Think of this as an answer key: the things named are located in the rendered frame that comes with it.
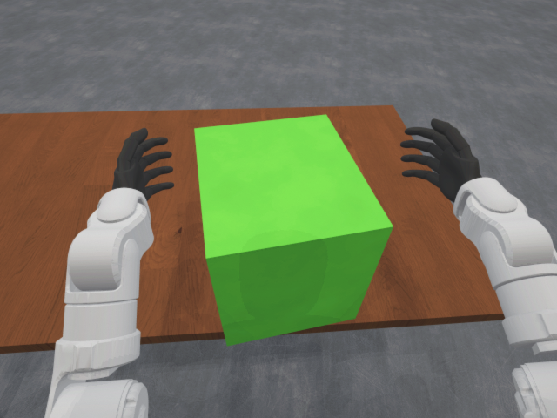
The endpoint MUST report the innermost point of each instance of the robot right upper arm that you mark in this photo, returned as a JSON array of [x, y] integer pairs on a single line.
[[536, 389]]

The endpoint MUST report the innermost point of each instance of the robot left hand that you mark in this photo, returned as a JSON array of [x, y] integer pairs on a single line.
[[130, 164]]

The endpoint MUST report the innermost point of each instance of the robot right forearm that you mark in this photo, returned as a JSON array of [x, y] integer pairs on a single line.
[[520, 259]]

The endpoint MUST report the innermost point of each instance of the carton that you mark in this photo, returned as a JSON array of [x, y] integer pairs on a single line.
[[293, 232]]

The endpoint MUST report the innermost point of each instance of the table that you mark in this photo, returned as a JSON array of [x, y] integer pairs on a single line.
[[55, 167]]

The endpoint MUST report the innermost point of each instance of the robot left upper arm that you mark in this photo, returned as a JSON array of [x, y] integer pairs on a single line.
[[102, 399]]

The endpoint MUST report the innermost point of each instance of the robot right hand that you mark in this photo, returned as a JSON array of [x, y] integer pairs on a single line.
[[454, 163]]

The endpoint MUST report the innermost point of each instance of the robot left forearm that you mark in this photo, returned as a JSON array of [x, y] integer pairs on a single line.
[[101, 291]]

